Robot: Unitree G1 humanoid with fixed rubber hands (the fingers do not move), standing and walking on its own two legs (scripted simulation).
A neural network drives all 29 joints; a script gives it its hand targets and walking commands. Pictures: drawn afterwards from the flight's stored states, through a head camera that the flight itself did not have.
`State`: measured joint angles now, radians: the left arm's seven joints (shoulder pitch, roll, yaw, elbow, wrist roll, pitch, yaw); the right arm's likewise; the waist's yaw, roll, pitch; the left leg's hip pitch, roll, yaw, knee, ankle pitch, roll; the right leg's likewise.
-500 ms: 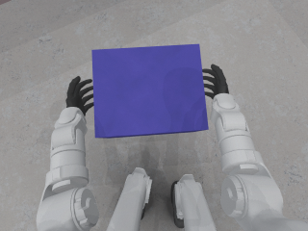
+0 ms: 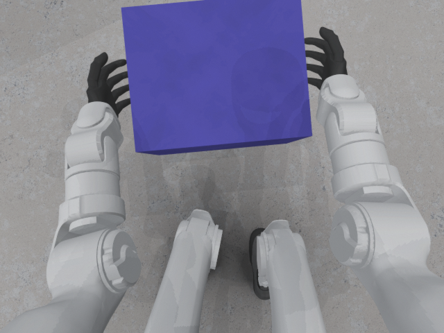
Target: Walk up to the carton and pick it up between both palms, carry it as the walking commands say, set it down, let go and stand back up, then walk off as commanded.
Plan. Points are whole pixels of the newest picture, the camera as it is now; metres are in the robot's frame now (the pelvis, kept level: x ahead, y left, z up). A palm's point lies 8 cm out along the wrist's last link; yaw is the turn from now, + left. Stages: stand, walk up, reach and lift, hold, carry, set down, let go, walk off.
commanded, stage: set down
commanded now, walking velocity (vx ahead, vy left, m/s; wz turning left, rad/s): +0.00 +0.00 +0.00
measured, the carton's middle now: (217, 87) +0.54 +0.08 -0.16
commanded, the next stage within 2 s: none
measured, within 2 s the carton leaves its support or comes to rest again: neither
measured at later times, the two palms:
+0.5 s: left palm (129, 108) +0.49 +0.25 -0.19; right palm (310, 88) +0.57 -0.10 -0.19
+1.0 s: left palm (134, 106) +0.52 +0.27 -0.25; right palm (296, 89) +0.59 -0.09 -0.25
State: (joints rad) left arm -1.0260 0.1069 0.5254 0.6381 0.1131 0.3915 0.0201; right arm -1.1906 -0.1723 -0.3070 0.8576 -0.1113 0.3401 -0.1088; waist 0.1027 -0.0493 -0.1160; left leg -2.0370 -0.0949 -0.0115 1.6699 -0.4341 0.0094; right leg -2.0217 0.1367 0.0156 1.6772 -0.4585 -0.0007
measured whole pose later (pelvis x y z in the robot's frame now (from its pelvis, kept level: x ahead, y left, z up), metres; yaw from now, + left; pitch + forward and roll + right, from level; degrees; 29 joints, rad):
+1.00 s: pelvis -0.02 +0.00 -0.12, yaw +0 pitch +33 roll +1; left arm -1.49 0.35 0.35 0.94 -0.05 0.31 0.07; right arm -1.68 -0.40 -0.05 1.15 0.10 0.28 -0.14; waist 0.13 -0.02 0.45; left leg -2.18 -0.06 0.06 2.12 -0.51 0.04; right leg -2.18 0.14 -0.01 2.15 -0.54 0.01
